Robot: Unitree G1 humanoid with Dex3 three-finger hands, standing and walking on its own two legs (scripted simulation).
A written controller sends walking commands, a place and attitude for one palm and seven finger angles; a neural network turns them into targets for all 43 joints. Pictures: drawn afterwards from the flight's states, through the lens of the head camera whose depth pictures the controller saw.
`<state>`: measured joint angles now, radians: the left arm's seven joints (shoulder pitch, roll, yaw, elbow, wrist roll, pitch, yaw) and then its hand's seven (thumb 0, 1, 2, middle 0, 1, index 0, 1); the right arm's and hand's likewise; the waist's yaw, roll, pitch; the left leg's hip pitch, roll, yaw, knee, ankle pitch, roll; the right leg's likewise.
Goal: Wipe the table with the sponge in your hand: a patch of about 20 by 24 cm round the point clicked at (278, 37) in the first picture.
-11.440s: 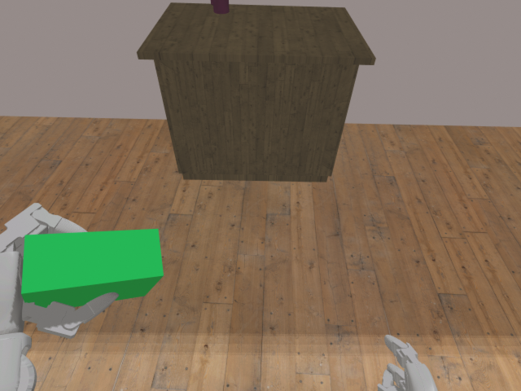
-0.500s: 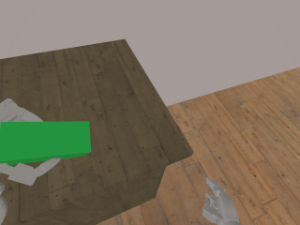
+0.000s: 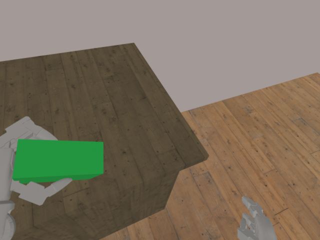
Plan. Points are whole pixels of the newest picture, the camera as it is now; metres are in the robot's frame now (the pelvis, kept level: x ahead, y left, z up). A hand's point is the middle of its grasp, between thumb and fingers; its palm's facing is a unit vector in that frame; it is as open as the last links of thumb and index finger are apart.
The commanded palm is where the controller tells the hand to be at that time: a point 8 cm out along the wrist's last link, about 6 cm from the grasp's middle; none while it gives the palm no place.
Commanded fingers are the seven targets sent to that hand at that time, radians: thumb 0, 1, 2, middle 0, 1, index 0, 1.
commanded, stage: come to a stop and stand still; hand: left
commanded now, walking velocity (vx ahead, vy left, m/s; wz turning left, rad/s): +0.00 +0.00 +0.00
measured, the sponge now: (73, 162) +0.23 +0.19 +0.12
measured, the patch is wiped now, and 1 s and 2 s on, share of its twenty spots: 0.00 0.00 0.00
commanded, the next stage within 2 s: look again from close up in 0.32 s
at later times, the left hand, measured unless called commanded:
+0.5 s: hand (19, 153) +0.23 +0.27 +0.16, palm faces +0.40 -0.84 -0.38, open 9.8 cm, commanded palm +0.16 +0.30 +0.18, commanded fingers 0.00 0.10 1.30 -1.20 -1.60 -1.20 -1.60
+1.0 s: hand (25, 146) +0.24 +0.26 +0.16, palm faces +0.35 -0.75 -0.56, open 9.8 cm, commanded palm +0.17 +0.29 +0.19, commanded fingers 0.00 0.10 1.30 -1.20 -1.60 -1.20 -1.60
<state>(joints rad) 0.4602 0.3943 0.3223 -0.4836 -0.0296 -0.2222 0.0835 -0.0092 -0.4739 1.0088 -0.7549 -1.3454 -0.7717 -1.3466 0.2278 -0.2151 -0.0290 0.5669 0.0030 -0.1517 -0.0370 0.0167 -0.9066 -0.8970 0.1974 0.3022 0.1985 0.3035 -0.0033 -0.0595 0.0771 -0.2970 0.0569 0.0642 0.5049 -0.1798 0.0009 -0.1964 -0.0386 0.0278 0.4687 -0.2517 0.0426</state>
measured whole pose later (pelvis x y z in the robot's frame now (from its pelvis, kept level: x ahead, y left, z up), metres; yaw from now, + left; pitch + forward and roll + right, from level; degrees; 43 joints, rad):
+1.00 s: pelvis +0.01 -0.01 +0.00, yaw +2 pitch -2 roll +0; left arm 0.29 0.48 0.39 -0.41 0.02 0.08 -0.02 -0.01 -0.47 1.01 -0.75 -1.35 -0.77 -1.35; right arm 0.17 -0.23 0.03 0.60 0.00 -0.12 -0.01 0.02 -0.90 -0.90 0.20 0.30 0.20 0.30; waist 0.03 0.02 0.04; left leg -0.30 0.04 0.03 0.54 -0.21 -0.02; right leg -0.20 -0.04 0.01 0.55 -0.31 0.04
